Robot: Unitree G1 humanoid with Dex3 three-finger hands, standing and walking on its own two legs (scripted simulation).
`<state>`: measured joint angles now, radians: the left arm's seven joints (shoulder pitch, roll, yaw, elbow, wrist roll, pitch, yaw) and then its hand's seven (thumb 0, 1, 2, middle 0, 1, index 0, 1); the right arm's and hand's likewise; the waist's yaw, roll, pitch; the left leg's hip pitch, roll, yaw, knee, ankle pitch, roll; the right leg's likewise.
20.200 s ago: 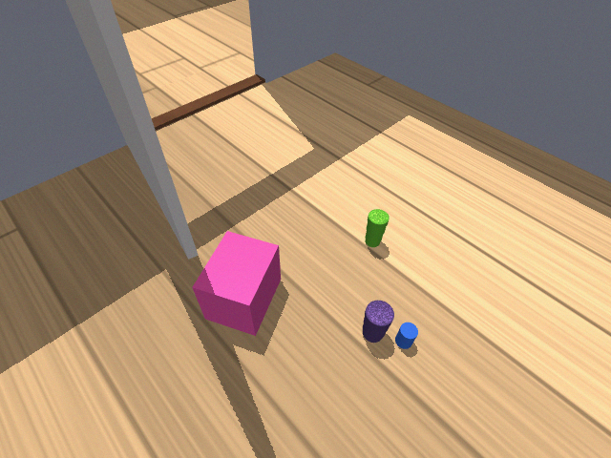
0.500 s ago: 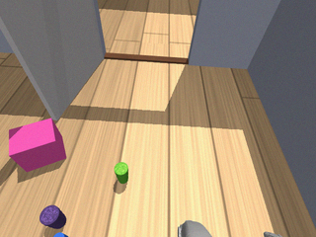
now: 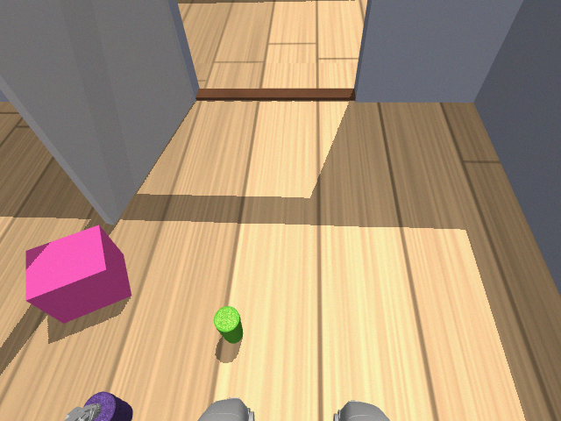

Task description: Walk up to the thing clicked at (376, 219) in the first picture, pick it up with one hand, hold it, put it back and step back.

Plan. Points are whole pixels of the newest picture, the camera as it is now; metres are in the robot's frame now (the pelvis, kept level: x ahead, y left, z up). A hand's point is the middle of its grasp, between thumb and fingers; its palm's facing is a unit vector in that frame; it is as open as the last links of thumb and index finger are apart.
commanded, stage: walk up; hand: left
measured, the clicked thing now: (230, 326) +0.45 +0.21 -0.67
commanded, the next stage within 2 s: stand in 1.24 s
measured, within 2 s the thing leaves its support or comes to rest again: neither
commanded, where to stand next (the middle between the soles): +0.10 +0.02 m, yaw -1 degrees
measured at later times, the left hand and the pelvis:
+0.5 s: hand out of the picture +0.09 +0.28 -0.13, palm faces -0.02 -0.93 -0.37, open 7.4 cm; pelvis +0.03 +0.01 +0.02, yaw +0 degrees
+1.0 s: hand out of the picture +0.12 +0.27 -0.13, palm faces -0.05 -0.94 -0.34, open 7.4 cm; pelvis +0.03 +0.02 +0.03, yaw -1 degrees
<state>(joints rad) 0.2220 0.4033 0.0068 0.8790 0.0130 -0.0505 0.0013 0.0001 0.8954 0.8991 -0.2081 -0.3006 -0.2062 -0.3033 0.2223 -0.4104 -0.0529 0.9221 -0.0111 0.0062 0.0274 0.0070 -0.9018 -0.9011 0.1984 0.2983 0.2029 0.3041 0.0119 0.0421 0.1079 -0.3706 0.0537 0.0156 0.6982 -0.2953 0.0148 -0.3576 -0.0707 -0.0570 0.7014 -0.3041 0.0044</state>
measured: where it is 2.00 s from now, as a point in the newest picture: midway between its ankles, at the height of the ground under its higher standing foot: outside the picture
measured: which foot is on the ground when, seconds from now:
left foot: up 0.00-0.00, down 0.02-1.00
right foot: down 0.00-1.00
